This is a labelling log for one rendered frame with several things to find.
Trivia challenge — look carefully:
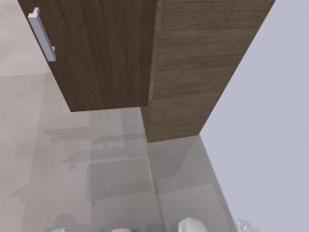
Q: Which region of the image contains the robot right thigh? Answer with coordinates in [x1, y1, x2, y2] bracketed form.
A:
[178, 217, 209, 232]

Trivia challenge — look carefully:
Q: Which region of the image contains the cupboard door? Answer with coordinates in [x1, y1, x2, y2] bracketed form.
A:
[17, 0, 157, 112]

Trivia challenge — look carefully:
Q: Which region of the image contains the robot right hand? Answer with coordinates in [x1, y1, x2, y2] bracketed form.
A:
[233, 217, 259, 232]

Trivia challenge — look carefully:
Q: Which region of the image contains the handle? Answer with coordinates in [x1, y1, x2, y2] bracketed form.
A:
[28, 7, 56, 62]

